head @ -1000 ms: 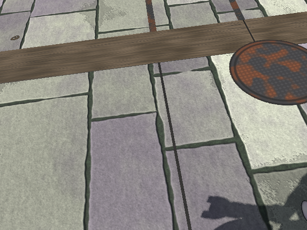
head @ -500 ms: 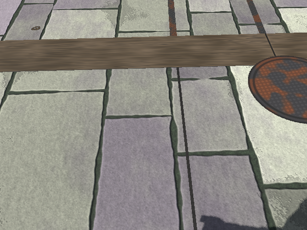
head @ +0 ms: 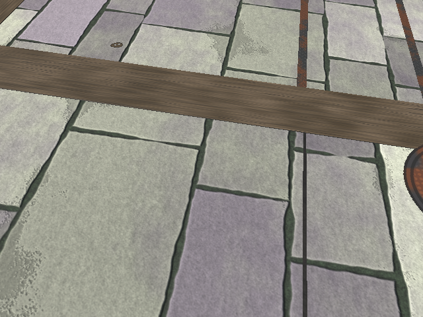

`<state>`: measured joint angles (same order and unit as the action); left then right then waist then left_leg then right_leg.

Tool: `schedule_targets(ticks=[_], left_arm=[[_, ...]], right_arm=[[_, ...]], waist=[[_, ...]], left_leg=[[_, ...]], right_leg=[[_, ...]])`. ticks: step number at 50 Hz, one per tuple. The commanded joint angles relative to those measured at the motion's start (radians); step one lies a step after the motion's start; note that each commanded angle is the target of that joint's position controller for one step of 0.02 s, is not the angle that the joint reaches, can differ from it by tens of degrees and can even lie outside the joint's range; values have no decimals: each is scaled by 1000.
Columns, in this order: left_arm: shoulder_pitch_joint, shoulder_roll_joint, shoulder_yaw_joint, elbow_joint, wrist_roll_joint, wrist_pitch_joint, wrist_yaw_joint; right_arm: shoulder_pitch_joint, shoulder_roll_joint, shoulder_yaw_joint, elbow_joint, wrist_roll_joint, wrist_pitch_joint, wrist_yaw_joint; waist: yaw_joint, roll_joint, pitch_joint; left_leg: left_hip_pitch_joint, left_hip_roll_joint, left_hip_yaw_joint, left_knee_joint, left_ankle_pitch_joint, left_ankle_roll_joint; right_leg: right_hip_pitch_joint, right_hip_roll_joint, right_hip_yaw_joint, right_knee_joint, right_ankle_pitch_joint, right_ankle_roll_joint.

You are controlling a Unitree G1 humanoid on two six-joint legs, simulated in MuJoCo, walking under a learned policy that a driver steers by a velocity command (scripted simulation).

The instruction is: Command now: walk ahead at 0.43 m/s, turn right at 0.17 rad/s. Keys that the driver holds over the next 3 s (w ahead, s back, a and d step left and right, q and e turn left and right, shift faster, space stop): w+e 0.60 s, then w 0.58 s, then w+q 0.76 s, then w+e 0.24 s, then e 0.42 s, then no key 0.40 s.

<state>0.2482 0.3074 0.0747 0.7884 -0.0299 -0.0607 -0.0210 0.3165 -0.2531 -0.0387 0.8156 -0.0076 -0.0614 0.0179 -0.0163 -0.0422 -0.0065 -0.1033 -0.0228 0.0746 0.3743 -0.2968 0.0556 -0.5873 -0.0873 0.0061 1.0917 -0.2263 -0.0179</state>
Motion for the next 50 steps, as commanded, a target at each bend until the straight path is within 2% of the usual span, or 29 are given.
schedule_targets(ticks=[1,4,7,9,12,14,15,16,17,18,19,20,21,22,25,29,32,34,36,37,38,39,40,41,42,43,44,46,50], left_arm=[[-68,61,13,-68,-3,-10,-4],[-138,25,-4,-101,3,-12,-10],[-233,-5,-23,-143,5,-15,-31],[-275,-8,-27,-171,3,-19,-49],[-253,29,-12,-194,1,-16,-65],[-104,89,17,-171,-2,-4,-60],[44,141,44,-141,-1,0,-46],[185,200,65,-117,3,16,-22],[142,265,75,-142,-1,12,-14],[155,189,55,-140,9,6,-10],[117,147,42,-142,16,-2,-6],[50,124,34,-147,14,-9,-10],[-10,90,24,-160,14,-15,-9],[-46,86,20,-178,26,-14,-4],[-58,108,26,-173,19,-17,9],[-10,146,38,-151,9,-4,28],[63,145,37,-122,4,6,29],[88,125,30,-108,3,8,29],[84,126,29,-104,11,11,27],[80,112,24,-104,15,12,25],[84,69,9,-109,20,9,20],[160,2,-15,-125,37,2,19],[248,-1,-21,-127,-6,-10,21],[179,102,-1,-118,-18,-11,25],[56,127,5,-142,-11,-9,24],[-4,111,0,-158,8,-9,25],[-23,95,2,-166,21,-11,24],[6,64,-2,-154,19,-7,18],[-67,19,-21,-167,28,-6,16]], right_arm=[[-12,-149,-39,-57,-13,-32,-17],[-20,-154,-38,-55,-8,-35,-28],[41,-169,-42,-27,4,-33,-38],[71,-178,-45,-12,10,-21,-43],[66,-215,-56,-19,10,4,-58],[49,-240,-63,-33,5,26,-70],[20,-245,-63,-44,9,29,-72],[27,-214,-49,-64,-4,15,-69],[121,-68,-4,-110,-11,-18,-43],[25,-166,-21,-128,22,-67,-19],[-69,-193,-27,-168,59,-88,-8],[-89,-174,-21,-178,47,-96,-11],[-85,-176,-28,-167,19,-90,-18],[-60,-177,-32,-163,7,-78,-17],[-40,-151,-26,-174,-13,-45,-22],[-209,-94,0,-223,-13,-42,-24],[-273,-113,-5,-237,11,-53,-12],[-277,-139,-17,-242,15,-61,-3],[-239,-160,-32,-239,16,-68,1],[-175,-171,-43,-223,13,-70,-1],[-72,-205,-58,-211,2,-77,-7],[63,-280,-74,-205,-12,-76,-11],[152,-319,-93,-140,-3,-60,4],[121,-223,-68,-159,14,-59,8],[72,-179,-54,-164,11,-52,3],[26,-164,-45,-168,0,-47,3],[-7,-145,-38,-165,-4,-46,2],[-21,-124,-31,-156,-3,-51,0],[11,-163,-42,-120,13,-49,-7]], waist=[[-21,107,62],[-32,107,87],[-69,94,125],[-75,86,131],[-26,140,57],[67,179,-45],[153,152,-118],[204,41,-212],[82,-214,-317],[153,-74,-370],[142,-17,-211],[76,94,-87],[38,106,-45],[5,71,-15],[-24,32,14],[45,-5,30],[90,-36,-5],[90,-54,-14],[57,-81,-12],[19,-84,-27],[-32,-52,-98],[-46,141,-255],[-24,447,-309],[-58,259,-194],[-70,158,-89],[-52,95,-29],[-28,98,3],[1,153,2],[-10,121,18]], left_leg=[[103,247,-131,-226,359,105],[48,212,-7,-271,385,77],[81,236,42,-287,451,58],[163,258,68,-249,566,52],[270,275,105,-84,1044,33],[279,280,111,155,1277,28],[171,255,122,363,1216,15],[-86,198,110,665,795,-11],[-549,-50,-4,1088,-227,-87],[-659,-20,-221,1156,-225,-58],[-695,37,-223,1084,-145,-34],[-664,78,-204,963,-91,-28],[-610,113,-196,866,-60,-37],[-547,126,-192,841,-41,-51],[-484,138,-144,701,3,-113],[-390,86,-104,356,290,-147],[-346,51,-116,222,387,-145],[-349,60,-138,173,353,-118],[-305,56,-126,144,264,-75],[-222,43,-104,116,228,-47],[-62,96,-150,116,217,0],[218,294,-406,122,196,97],[394,442,-891,-62,-153,241],[335,418,-900,-115,-344,211],[233,378,-728,-106,-285,170],[120,329,-601,-114,-142,159],[51,291,-523,-129,-37,158],[-13,239,-417,-168,93,150],[-12,238,-304,-213,275,176]], right_leg=[[-217,-7,88,-61,156,13],[-134,23,33,-296,300,19],[-107,30,-23,-434,346,1],[-123,45,-47,-495,318,-23],[-38,115,-116,-502,191,-74],[144,169,-136,-485,94,-123],[380,188,-111,-552,137,-163],[698,57,103,-571,92,-219],[1038,-229,719,-660,-48,-451],[1031,-242,823,-786,-161,-444],[897,-205,661,-811,-134,-379],[711,-156,548,-834,-28,-341],[598,-109,461,-844,70,-315],[495,-80,412,-868,142,-315],[314,-45,317,-899,273,-317],[203,48,212,-864,180,-240],[282,15,258,-811,93,-211],[366,-27,314,-751,51,-194],[414,-58,355,-690,72,-171],[415,-39,347,-632,132,-152],[381,15,298,-465,179,-115],[212,108,208,-138,-56,-60],[-101,191,129,143,-353,-10],[-206,137,187,241,-306,-10],[-232,97,156,250,-219,-15],[-204,60,122,205,-155,-15],[-178,26,116,132,-103,-15],[-95,-1,91,50,-58,-6],[-113,-13,54,-164,32,23]])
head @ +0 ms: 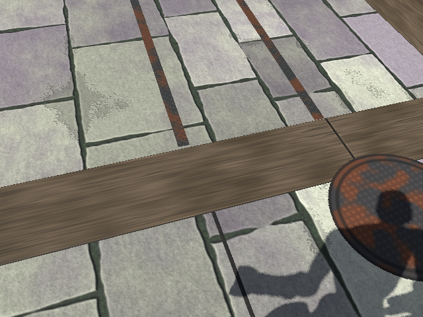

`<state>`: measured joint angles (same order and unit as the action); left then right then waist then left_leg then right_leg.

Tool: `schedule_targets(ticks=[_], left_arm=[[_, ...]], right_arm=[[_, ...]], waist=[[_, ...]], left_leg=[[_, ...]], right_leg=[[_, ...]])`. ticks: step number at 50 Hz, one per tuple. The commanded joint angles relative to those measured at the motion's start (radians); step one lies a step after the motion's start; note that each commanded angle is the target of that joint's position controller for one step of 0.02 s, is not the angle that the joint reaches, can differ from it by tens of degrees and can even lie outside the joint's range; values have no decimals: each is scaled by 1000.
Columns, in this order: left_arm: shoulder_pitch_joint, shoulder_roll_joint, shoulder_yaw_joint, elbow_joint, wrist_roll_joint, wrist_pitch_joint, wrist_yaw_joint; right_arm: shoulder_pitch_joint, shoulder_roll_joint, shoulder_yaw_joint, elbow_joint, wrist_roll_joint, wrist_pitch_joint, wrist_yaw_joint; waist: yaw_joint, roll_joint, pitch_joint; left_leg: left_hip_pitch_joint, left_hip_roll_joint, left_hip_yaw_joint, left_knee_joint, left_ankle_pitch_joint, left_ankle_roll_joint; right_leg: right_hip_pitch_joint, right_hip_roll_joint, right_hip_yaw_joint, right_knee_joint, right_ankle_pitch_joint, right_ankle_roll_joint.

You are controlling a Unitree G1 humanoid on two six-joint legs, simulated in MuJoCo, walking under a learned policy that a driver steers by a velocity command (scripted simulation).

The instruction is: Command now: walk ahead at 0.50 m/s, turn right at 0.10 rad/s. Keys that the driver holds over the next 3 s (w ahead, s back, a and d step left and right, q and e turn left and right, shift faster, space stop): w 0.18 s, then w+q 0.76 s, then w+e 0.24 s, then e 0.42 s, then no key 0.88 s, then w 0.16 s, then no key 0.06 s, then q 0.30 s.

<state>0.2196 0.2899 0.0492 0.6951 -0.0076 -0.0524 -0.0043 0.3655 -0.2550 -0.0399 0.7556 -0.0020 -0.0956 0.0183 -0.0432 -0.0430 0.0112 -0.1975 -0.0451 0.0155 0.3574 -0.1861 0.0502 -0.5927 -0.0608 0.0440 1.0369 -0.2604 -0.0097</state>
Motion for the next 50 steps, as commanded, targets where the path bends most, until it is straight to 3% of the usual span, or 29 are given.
schedule_targets(ticks=[1,5,9,11,12,13,14,15,16,17,19,20,22,24,27,31,35,37,38,39,40,41,42,43,44,45,47,48,50], left_arm=[[-68,27,0,-77,6,-18,-3],[-187,18,-8,-93,-4,-30,-19],[-269,36,-3,-124,-13,-40,-37],[-253,59,8,-127,-10,-48,-42],[-188,80,20,-111,-7,-52,-40],[-57,121,42,-72,-1,-53,-32],[124,185,64,-40,14,-51,-19],[205,278,84,-22,25,-40,-12],[223,189,64,-18,14,-34,-12],[162,143,47,-13,6,-33,-9],[42,79,27,-11,9,-37,-12],[6,59,22,-8,18,-45,-14],[-26,60,28,9,20,-61,-15],[-31,80,37,29,23,-73,-12],[-19,102,44,56,23,-71,-1],[31,143,54,85,12,-56,10],[82,174,67,117,-9,-25,12],[72,202,75,117,-16,-11,16],[143,74,10,143,173,-59,-26],[79,124,31,144,160,-73,-39],[106,145,33,151,143,-76,-45],[244,45,-9,134,155,-79,-61],[233,49,-20,135,145,-86,-99],[-6,49,-22,80,83,-83,-99],[-93,62,-27,40,67,-93,-77],[-54,104,-20,34,88,-92,-50],[-14,60,-38,29,119,-76,-13],[18,44,-46,41,111,-57,-9],[32,38,-57,57,94,-28,-21]], right_arm=[[-32,-169,-43,-52,9,-11,-9],[16,-193,-47,-14,19,4,-13],[62,-205,-51,24,27,22,-16],[63,-215,-55,34,30,34,-21],[43,-226,-57,32,31,39,-23],[34,-214,-51,29,29,41,-25],[16,-166,-31,2,11,37,-25],[137,-46,6,-25,8,20,-24],[114,-125,-12,-7,31,7,-23],[26,-187,-34,-29,52,4,-21],[-52,-169,-37,-44,33,13,-23],[-38,-155,-41,-40,29,28,-23],[-8,-110,-36,-30,33,52,-21],[-34,-98,-37,-45,27,66,-24],[-100,-87,-33,-71,24,62,-15],[-246,-60,-18,-122,22,54,14],[-334,-74,-21,-183,24,57,36],[-312,-99,-34,-199,21,62,43],[-172,-95,-14,-144,-100,39,57],[-107,-143,-48,-132,-85,28,56],[-16,-202,-74,-96,-68,10,45],[155,-256,-92,-56,-58,9,15],[277,-222,-64,-26,-52,18,12],[313,-214,-72,37,-57,-1,8],[237,-222,-75,38,-40,-19,12],[161,-151,-44,37,-36,-27,19],[-5,-68,0,20,-45,-37,33],[-88,-51,8,-2,-46,-39,34],[-132,-83,3,-24,-58,-48,34]], waist=[[8,117,2],[-37,122,25],[-47,127,51],[-17,131,41],[30,134,6],[96,118,-80],[176,63,-225],[135,-196,-371],[170,-179,-390],[162,-119,-222],[104,-57,-74],[70,-75,-44],[36,-67,-21],[25,-36,7],[39,-15,27],[98,13,67],[117,11,91],[84,-18,51],[27,-70,-26],[-41,-38,-29],[-68,31,-127],[-49,188,-366],[-116,183,-486],[-201,117,-174],[-177,151,-15],[-102,119,-56],[32,89,-31],[73,81,-15],[70,82,1]], left_leg=[[86,253,-216,-202,181,176],[85,233,-136,-202,199,150],[171,282,-150,-167,229,135],[203,296,-174,-112,316,118],[196,280,-162,-38,439,103],[149,231,-128,108,530,79],[-27,178,-93,367,363,41],[-417,20,-30,741,-227,-32],[-531,30,-148,888,-396,-37],[-596,77,-148,927,-321,-33],[-550,145,-116,853,-176,-40],[-492,169,-124,822,-129,-44],[-432,178,-119,802,-86,-56],[-461,182,-129,760,-24,-69],[-490,179,-122,602,133,-70],[-465,162,-44,388,249,-48],[-504,144,0,291,153,-3],[-421,92,53,277,54,33],[-291,68,-17,287,80,70],[-205,21,7,227,86,94],[69,-44,38,208,132,126],[617,83,-233,313,255,307],[838,268,-691,95,93,418],[704,269,-696,4,-56,290],[491,263,-609,-17,-100,262],[347,249,-565,-33,-26,273],[15,234,-477,-85,55,268],[-89,229,-429,-131,21,265],[-209,198,-332,-179,21,245]], right_leg=[[-97,-38,9,-180,119,18],[-13,-5,-27,-401,285,25],[0,14,-26,-495,261,-8],[67,30,-26,-538,200,-33],[174,52,-44,-571,190,-51],[376,62,-56,-592,208,-77],[674,-78,75,-542,226,-134],[1029,-343,495,-587,105,-276],[994,-360,651,-690,-60,-297],[866,-325,498,-718,-77,-250],[624,-241,291,-784,27,-205],[538,-211,217,-822,80,-192],[448,-200,123,-877,171,-195],[426,-202,44,-905,256,-199],[456,-182,-66,-913,320,-184],[509,-188,-158,-915,330,-164],[659,-232,-196,-851,419,-139],[700,-234,-227,-743,702,-116],[721,-294,-206,-744,827,-156],[729,-242,-273,-602,890,-138],[592,-161,-319,-391,801,-106],[198,-77,-295,-72,431,-30],[-48,96,-141,151,-292,9],[-313,93,25,273,-231,-14],[-371,30,63,328,-184,-19],[-266,-1,86,281,-141,-30],[-67,-55,83,202,-78,-28],[-27,-66,68,156,-75,-18],[8,-80,22,48,40,6]])
Over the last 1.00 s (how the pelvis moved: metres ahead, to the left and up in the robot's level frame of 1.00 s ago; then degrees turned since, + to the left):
0.56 -0.05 0.00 -25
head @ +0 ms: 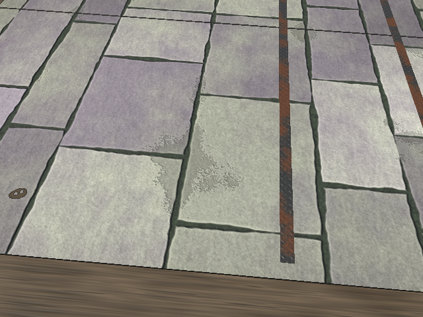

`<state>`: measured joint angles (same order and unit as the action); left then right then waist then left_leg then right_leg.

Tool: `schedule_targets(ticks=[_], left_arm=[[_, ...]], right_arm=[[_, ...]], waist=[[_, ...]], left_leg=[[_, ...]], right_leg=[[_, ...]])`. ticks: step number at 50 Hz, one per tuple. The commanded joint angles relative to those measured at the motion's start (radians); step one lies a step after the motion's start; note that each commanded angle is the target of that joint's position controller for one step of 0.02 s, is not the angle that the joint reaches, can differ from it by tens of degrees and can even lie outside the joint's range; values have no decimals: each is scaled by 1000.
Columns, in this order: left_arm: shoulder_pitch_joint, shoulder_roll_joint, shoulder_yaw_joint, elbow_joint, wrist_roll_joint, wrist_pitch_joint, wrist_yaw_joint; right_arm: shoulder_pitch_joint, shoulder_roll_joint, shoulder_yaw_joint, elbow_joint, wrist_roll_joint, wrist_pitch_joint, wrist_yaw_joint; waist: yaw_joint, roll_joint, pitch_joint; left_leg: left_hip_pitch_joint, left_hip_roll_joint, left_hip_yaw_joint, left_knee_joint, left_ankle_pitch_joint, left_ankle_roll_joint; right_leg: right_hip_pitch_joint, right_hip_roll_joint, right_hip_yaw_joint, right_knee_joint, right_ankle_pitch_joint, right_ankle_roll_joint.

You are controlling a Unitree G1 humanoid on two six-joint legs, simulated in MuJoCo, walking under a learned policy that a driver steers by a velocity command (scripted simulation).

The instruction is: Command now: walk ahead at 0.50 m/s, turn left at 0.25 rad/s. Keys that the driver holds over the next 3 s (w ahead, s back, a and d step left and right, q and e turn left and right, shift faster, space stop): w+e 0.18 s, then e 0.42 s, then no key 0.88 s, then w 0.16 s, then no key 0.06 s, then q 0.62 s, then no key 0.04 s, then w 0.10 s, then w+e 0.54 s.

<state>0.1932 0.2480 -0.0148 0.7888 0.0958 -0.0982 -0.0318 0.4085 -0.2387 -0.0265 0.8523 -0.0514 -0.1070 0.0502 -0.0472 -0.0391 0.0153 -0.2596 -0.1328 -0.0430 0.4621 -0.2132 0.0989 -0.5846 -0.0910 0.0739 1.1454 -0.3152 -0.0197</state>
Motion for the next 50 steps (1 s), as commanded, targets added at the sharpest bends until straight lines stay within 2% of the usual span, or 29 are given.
schedule_targets(ticks=[1,3,7,10,13,14,15,16,17,18,19,20,21,22,23,24,26,29,34,37,39,40,41,42,43,45,46,48,50], left_arm=[[41,73,2,-36,-14,24,-4],[-46,49,-9,-52,-19,27,-22],[-165,80,-1,-82,-28,27,-31],[-218,93,7,-98,-40,17,-25],[-167,149,37,-72,-69,-5,-25],[-65,191,57,-36,-83,-19,-17],[58,251,68,-17,-79,-26,-10],[220,273,81,-8,-66,-9,-8],[378,243,84,52,-41,0,-2],[279,273,103,44,-48,-12,10],[131,227,97,14,-63,-12,20],[43,178,79,-11,-62,-11,22],[-7,150,72,-33,-63,-16,19],[-32,152,72,-51,-64,-23,14],[-63,170,81,-71,-61,-32,9],[-86,208,96,-90,-61,-42,2],[-81,251,117,-117,-64,-54,-13],[-26,232,121,-140,-69,-59,-21],[30,202,113,-167,-77,-39,-20],[-8,197,102,-167,-83,-18,-27],[21,156,79,-139,-79,-3,-42],[81,117,64,-139,-82,3,-46],[102,92,58,-156,-66,-3,-36],[6,185,86,-152,-34,9,-11],[-18,188,89,-152,-25,19,10],[43,164,86,-113,-23,28,38],[63,144,77,-99,-25,27,32],[127,107,70,-59,-45,28,1],[115,54,48,-34,-77,36,-43]], right_arm=[[-163,-123,-15,-119,-21,-41,4],[-80,-151,-22,-94,-25,-39,12],[86,-163,-27,-26,-22,-23,25],[53,-166,-26,-24,-20,-10,7],[-22,-203,-32,-36,-4,-8,-6],[-23,-211,-31,-41,-8,-12,-1],[59,-132,-6,-52,-21,-13,3],[206,-61,28,-53,-42,-16,9],[36,-147,-5,-88,-3,0,20],[-116,-152,-13,-143,14,10,5],[-133,-185,-22,-142,-10,16,-24],[-101,-178,-18,-136,-42,17,-46],[-99,-155,-7,-130,-56,19,-56],[-76,-138,-3,-130,-57,24,-63],[-51,-137,-3,-122,-42,31,-64],[-28,-139,-2,-108,-22,41,-60],[-39,-151,-2,-100,-5,64,-56],[-107,-160,2,-116,-7,74,-65],[-199,-167,8,-134,-1,51,-73],[-183,-166,7,-131,28,34,-57],[-182,-175,5,-152,50,18,-47],[-161,-244,-7,-180,55,-1,-54],[-211,-287,-22,-201,41,-13,-38],[-149,-267,-39,-186,23,-12,-44],[-136,-264,-43,-188,20,-18,-46],[-271,-152,-6,-235,43,-26,-28],[-333,-119,5,-265,59,-29,-19],[-405,-131,9,-292,65,-32,9],[-320,-155,1,-252,84,-17,43]], waist=[[64,57,6],[12,57,13],[-54,89,37],[-47,86,44],[18,86,-25],[60,73,-90],[60,-46,-276],[94,-179,-564],[198,-59,-519],[167,-15,-275],[107,23,-175],[46,10,-142],[14,6,-99],[-16,3,-113],[-37,10,-120],[-42,1,-116],[-17,-16,-104],[28,-23,-106],[96,-41,-118],[62,-14,-116],[42,-5,-141],[55,105,-226],[77,235,-202],[-12,141,-167],[-9,114,-148],[66,139,-112],[90,116,-118],[136,91,-121],[109,59,-103]], left_leg=[[-181,272,-225,-283,109,189],[-165,259,-153,-275,185,176],[102,337,-161,-231,220,179],[268,363,-120,-218,339,131],[235,279,20,-90,716,19],[157,220,62,22,821,-29],[-14,154,83,264,581,-104],[-253,46,54,613,-115,-182],[-367,34,-43,800,-406,-176],[-436,102,-85,855,-380,-145],[-391,164,-85,813,-352,-135],[-327,197,-88,734,-314,-131],[-262,226,-70,667,-294,-133],[-185,231,-63,612,-305,-142],[-140,221,-38,567,-285,-155],[-105,203,-2,518,-237,-169],[-86,175,37,457,-173,-194],[-134,185,7,377,-123,-193],[-206,186,5,231,-128,-165],[-84,156,51,14,20,-127],[56,191,24,-97,255,-45],[190,358,-145,-109,587,131],[275,538,-371,-147,659,326],[270,537,-360,-164,518,314],[244,490,-306,-177,457,258],[141,411,-204,-163,513,165],[94,385,-157,-144,570,141],[3,294,-36,-89,617,79],[48,248,-3,23,654,27]], right_leg=[[18,-54,-30,-149,182,25],[49,-35,-71,-325,302,36],[-78,3,-72,-491,413,11],[-111,28,-70,-577,416,-26],[190,121,-154,-663,475,-73],[418,170,-181,-652,530,-102],[781,23,-19,-566,904,-260],[1165,-285,416,-615,1010,-528],[1116,-298,551,-744,840,-474],[877,-260,457,-792,642,-366],[658,-200,357,-846,570,-331],[508,-162,302,-887,587,-332],[382,-137,258,-923,598,-331],[317,-113,243,-947,555,-322],[270,-82,216,-960,489,-306],[219,-53,178,-965,454,-291],[177,-31,168,-964,399,-280],[246,-56,248,-932,282,-281],[407,-112,352,-852,262,-287],[381,-85,339,-783,337,-258],[337,-46,333,-735,377,-196],[280,43,233,-623,204,-88],[74,174,80,-532,-115,44],[14,134,55,-324,-310,92],[-12,118,34,-197,-306,112],[43,76,49,-97,-238,159],[100,59,31,-83,-194,181],[237,29,-33,-223,-97,216],[313,28,-101,-529,74,219]])
Over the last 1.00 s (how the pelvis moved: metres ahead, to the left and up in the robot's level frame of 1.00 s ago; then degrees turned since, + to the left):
0.54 0.06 -0.01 23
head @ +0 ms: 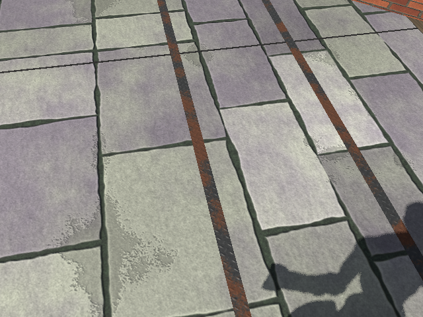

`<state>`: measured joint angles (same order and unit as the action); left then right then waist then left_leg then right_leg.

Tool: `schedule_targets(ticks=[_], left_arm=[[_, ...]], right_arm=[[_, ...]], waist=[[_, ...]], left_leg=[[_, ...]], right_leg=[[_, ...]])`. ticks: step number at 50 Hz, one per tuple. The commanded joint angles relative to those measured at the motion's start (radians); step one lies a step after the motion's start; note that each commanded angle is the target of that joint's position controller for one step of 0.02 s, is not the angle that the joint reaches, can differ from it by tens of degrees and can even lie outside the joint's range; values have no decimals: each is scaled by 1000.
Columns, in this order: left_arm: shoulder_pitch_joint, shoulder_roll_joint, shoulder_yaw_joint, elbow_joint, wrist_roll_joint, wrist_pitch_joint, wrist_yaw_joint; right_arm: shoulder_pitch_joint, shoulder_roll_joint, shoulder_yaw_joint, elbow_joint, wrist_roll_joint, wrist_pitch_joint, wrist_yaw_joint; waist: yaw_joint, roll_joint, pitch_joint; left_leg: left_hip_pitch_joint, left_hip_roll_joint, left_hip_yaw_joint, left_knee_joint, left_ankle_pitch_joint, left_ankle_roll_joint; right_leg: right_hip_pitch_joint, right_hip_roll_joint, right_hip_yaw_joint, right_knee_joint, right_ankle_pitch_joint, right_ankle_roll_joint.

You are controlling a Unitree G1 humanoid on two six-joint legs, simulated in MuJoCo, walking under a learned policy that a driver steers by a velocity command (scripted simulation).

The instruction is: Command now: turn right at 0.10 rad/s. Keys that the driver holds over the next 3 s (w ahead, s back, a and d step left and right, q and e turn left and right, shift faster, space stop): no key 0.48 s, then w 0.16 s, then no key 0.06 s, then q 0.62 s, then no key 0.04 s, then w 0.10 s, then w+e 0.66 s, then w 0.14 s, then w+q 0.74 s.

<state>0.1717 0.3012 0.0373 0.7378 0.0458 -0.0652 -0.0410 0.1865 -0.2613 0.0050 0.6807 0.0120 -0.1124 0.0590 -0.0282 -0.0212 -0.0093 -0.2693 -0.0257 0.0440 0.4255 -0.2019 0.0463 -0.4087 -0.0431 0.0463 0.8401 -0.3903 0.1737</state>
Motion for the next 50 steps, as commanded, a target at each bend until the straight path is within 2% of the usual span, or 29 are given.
schedule_targets(ticks=[1,2,3,4,5,6,8,13,24,25,27,28,29,30,31,32,33,34,35,36,37,38,39,40,41,43,44,46,50], left_arm=[[141,9,-4,21,-52,5,-44],[135,62,10,11,-66,1,-34],[104,126,24,-16,-61,-9,-14],[24,153,25,-41,-48,-14,-4],[-7,150,26,-49,-35,-14,4],[-13,140,27,-39,-42,-16,9],[-11,95,12,-35,-59,-14,10],[36,104,12,-15,-51,-5,-8],[13,109,9,-13,-48,1,-13],[28,110,10,-6,-47,5,-11],[29,146,26,-15,-20,10,10],[0,131,23,-28,-6,8,22],[-24,100,14,-39,4,3,31],[-41,72,7,-45,9,-9,36],[-45,57,3,-49,14,-21,42],[-27,49,3,-47,20,-32,44],[2,51,6,-42,18,-40,41],[27,50,8,-28,1,-50,30],[32,39,4,-19,-16,-60,15],[41,33,-1,-32,-32,-66,4],[101,56,-2,-42,-39,-72,-2],[165,180,27,-47,-41,-74,7],[195,183,37,-40,-24,-65,15],[218,206,57,-48,-9,-62,39],[188,176,52,-63,4,-63,60],[62,100,28,-110,-6,-62,79],[25,101,27,-128,-10,-61,88],[55,134,40,-136,-2,-51,97],[135,177,72,-112,25,-35,83]], right_arm=[[-35,-159,-42,-51,10,3,59],[-1,-165,-51,-34,-1,11,74],[5,-148,-52,-42,6,14,81],[36,-153,-58,-48,3,14,75],[11,-175,-66,-55,-2,13,64],[-44,-175,-69,-76,-8,11,52],[-127,-143,-59,-93,-1,6,41],[-113,-140,-67,-81,-5,4,37],[-114,-153,-78,-58,-7,4,29],[-91,-157,-80,-48,-6,7,25],[-2,-239,-118,-25,-31,11,-4],[54,-245,-122,-9,-42,5,-24],[109,-223,-115,7,-41,-2,-45],[125,-191,-100,12,-29,-6,-64],[111,-158,-83,10,-27,-7,-77],[73,-135,-71,5,-34,-6,-89],[-4,-139,-67,-8,-33,2,-93],[-74,-167,-70,-15,-31,16,-89],[-112,-181,-70,-13,-40,31,-76],[-100,-165,-64,3,-49,39,-58],[-48,-117,-50,26,-52,38,-39],[-30,-90,-52,-6,-34,27,-28],[-36,-130,-71,10,-53,13,-29],[-41,-142,-76,6,-66,9,-45],[-17,-144,-79,23,-79,6,-57],[10,-125,-84,25,-82,5,-69],[8,-101,-79,25,-80,10,-60],[6,-72,-74,26,-70,29,-23],[-6,-67,-63,11,-52,54,23]], waist=[[78,60,-74],[62,99,-87],[45,90,-117],[-6,58,-122],[-7,54,-106],[-1,26,-83],[27,45,-38],[32,34,-42],[44,25,-17],[42,26,-9],[5,54,52],[-21,85,65],[-42,135,56],[-51,163,58],[-42,170,62],[-14,163,60],[35,135,68],[72,101,65],[87,86,51],[95,80,10],[106,39,-32],[90,-130,-30],[117,-125,7],[131,-125,20],[113,-101,22],[34,-63,50],[14,-49,46],[23,-35,28],[49,-59,15]], left_leg=[[66,142,-110,96,634,62],[96,164,-158,98,601,43],[142,174,-188,91,502,30],[143,145,-169,86,372,29],[158,128,-136,87,285,28],[141,138,-133,77,209,38],[60,129,-125,54,73,40],[95,92,-93,61,101,20],[62,77,-93,22,51,6],[60,76,-97,-1,-63,10],[63,103,-154,-71,-428,87],[111,174,-261,-132,-517,148],[187,276,-410,-202,-554,215],[213,341,-501,-242,-557,250],[178,369,-525,-264,-516,252],[126,356,-483,-279,-475,230],[46,298,-375,-276,-407,189],[-10,237,-277,-244,-320,165],[-52,202,-219,-192,-211,152],[-100,180,-197,-141,-118,131],[-155,138,-175,-46,-89,79],[-270,10,-29,150,-133,-31],[-323,49,-51,309,-322,-59],[-376,51,-46,477,-417,-56],[-368,77,-70,609,-414,-50],[-297,93,-76,631,-314,-44],[-262,90,-45,578,-246,-47],[-235,73,-6,474,-118,-61],[-269,94,-20,297,-36,-60]], right_leg=[[193,-7,-83,-300,296,3],[198,-1,-70,-311,364,-29],[173,-21,-41,-317,438,-75],[151,-30,-37,-303,420,-128],[93,-25,-37,-318,324,-148],[64,-26,-26,-343,252,-152],[91,-24,-12,-377,208,-134],[107,-10,-23,-408,200,-141],[152,-14,-35,-423,172,-142],[148,-12,-36,-434,100,-147],[57,15,-55,-396,-137,-194],[-18,21,-63,-337,-150,-206],[-79,31,-78,-253,-83,-206],[-95,31,-77,-211,-33,-214],[-68,14,-52,-150,-47,-227],[-4,8,-53,-143,-77,-247],[119,21,-85,-238,-64,-262],[241,49,-124,-369,91,-262],[349,64,-129,-452,230,-253],[468,43,-103,-481,264,-246],[573,-39,-17,-480,368,-283],[599,-258,248,-515,574,-446],[549,-354,302,-558,599,-514],[548,-359,261,-594,557,-536],[502,-339,202,-622,518,-513],[395,-296,81,-672,552,-472],[375,-257,18,-684,574,-452],[406,-218,-60,-684,677,-435],[534,-267,-116,-638,894,-435]])
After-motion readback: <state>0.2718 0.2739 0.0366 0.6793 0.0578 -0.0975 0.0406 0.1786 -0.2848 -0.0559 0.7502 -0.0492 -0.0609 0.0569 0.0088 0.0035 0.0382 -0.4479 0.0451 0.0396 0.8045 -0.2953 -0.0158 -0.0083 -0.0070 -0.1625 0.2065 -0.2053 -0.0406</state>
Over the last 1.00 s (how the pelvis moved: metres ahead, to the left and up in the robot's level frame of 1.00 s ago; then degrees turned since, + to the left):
0.35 -0.03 0.01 -19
